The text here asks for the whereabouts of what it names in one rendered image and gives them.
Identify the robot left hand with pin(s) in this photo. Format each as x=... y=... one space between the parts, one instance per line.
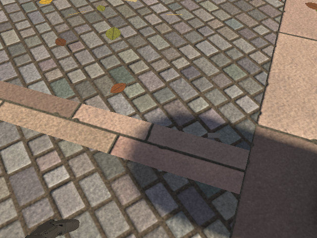
x=53 y=228

